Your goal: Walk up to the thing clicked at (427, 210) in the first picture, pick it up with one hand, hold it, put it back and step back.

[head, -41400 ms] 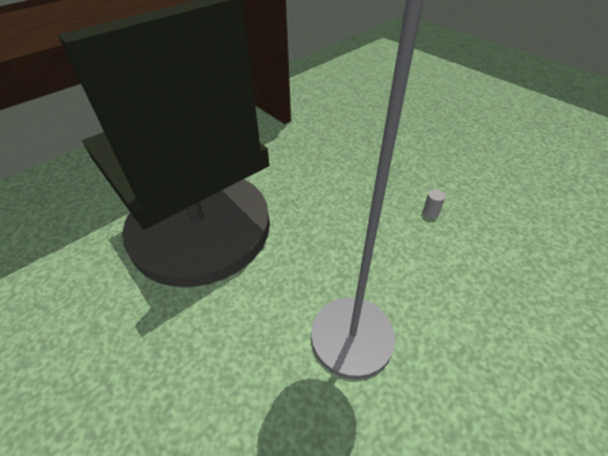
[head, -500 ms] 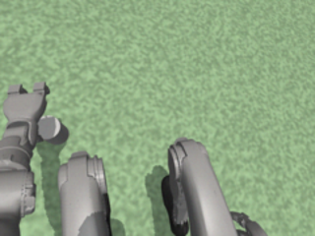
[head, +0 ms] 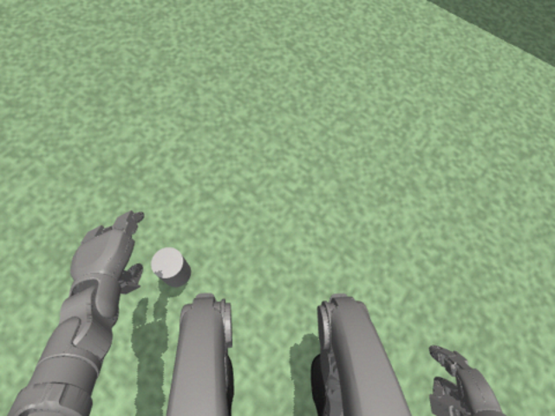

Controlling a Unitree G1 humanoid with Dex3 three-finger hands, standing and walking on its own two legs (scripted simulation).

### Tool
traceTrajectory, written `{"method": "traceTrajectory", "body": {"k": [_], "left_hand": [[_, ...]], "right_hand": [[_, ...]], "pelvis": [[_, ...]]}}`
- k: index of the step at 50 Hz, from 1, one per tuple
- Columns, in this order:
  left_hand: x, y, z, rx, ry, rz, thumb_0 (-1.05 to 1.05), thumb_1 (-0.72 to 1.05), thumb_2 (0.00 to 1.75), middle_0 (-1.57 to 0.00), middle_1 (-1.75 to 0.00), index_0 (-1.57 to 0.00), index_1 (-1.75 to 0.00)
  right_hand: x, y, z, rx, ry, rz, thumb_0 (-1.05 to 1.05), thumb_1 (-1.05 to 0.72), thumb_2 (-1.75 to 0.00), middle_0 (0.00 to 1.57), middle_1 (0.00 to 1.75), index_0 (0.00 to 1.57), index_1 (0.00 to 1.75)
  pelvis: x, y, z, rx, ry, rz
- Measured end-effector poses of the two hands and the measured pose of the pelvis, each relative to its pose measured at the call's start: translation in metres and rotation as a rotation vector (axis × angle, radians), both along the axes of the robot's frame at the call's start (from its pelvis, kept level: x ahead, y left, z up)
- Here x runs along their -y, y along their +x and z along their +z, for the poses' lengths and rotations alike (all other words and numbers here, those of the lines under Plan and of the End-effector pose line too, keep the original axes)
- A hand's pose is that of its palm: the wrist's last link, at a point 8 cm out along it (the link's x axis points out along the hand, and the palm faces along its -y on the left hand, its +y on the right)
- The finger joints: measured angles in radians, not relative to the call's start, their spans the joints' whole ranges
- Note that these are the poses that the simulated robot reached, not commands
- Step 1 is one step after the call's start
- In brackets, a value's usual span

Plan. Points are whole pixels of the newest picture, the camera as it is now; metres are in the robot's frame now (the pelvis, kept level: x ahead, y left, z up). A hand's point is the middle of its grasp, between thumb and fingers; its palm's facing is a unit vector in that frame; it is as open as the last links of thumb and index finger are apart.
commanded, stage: home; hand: left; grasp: from above
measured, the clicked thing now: (172, 268) +0.42 +0.26 -0.43
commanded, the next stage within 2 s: none
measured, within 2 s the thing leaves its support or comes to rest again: neither
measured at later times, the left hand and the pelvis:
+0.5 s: hand (73, 334) +0.23 +0.21 +0.09, palm faces +0.00 -0.93 -0.37, open 7.4 cm; pelvis +0.05 +0.01 +0.17, yaw +4 degrees
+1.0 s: hand (28, 355) +0.22 +0.20 +0.18, palm faces +0.15 -0.97 -0.19, open 7.4 cm; pelvis +0.08 +0.00 +0.23, yaw +6 degrees
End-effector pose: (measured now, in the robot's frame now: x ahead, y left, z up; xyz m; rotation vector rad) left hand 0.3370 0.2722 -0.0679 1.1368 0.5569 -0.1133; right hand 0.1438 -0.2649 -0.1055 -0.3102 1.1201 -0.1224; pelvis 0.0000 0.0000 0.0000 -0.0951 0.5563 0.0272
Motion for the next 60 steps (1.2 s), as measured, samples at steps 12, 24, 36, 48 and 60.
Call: {"method": "traceTrajectory", "body": {"k": [12,24,36,48,60], "left_hand": [[0.0,-0.077,0.092,-0.037,-0.31,0.282,0.01,0.85,0.89,-0.21,-0.3,-0.21,-0.31],[0.014,-0.115,0.188,-0.059,-0.595,0.541,0.01,0.9,0.9,-0.21,-0.3,-0.21,-0.3],[0.024,-0.13,0.271,-0.048,-0.768,0.687,0.01,0.91,0.9,-0.2,-0.29,-0.2,-0.3],[0.028,-0.14,0.274,-0.06,-0.811,0.708,0.01,0.91,0.9,-0.2,-0.29,-0.2,-0.3],[0.029,-0.145,0.274,-0.062,-0.8,0.707,0.01,0.91,0.9,-0.2,-0.3,-0.2,-0.3]], "right_hand": [[-0.038,0.092,0.114,0.324,0.025,0.1,0.01,-0.91,-0.9,0.2,0.3,0.2,0.3],[-0.066,0.093,0.198,0.398,0.067,0.072,0.01,-0.9,-0.9,0.2,0.3,0.2,0.3],[-0.05,0.086,0.261,0.461,0.011,0.0,0.01,-0.9,-0.9,0.2,0.3,0.2,0.3],[-0.043,0.114,0.287,0.579,-0.013,0.057,0.02,-0.9,-0.9,0.2,0.3,0.2,0.3],[-0.049,0.11,0.283,0.568,0.009,0.073,0.01,-0.9,-0.9,0.2,0.3,0.2,0.3]], "pelvis": [[-0.002,0.011,0.084,0.112,0.016,0.036],[-0.005,0.043,0.165,0.229,0.035,0.06],[-0.007,0.075,0.221,0.335,0.054,0.069],[-0.002,0.078,0.228,0.374,0.066,0.082],[0.0,0.074,0.229,0.385,0.068,0.083]]}}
